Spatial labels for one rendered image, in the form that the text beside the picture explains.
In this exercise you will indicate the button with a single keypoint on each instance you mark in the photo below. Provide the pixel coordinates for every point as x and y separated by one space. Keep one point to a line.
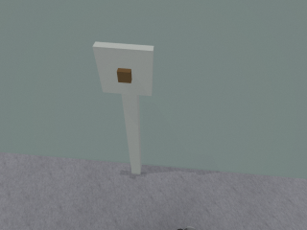
124 75

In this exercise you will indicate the panel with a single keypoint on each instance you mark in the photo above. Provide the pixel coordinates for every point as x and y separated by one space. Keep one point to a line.
140 59

